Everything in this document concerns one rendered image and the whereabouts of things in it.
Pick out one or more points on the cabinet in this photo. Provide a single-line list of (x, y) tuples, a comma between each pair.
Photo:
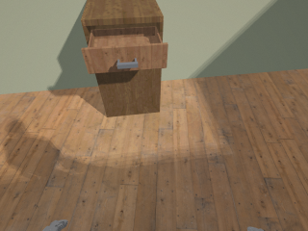
[(133, 92)]

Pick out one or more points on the left robot hand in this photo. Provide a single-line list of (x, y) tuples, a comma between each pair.
[(56, 225)]

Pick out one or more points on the handle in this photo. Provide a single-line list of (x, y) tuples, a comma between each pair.
[(127, 64)]

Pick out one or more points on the drawer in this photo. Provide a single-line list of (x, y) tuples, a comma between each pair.
[(106, 46)]

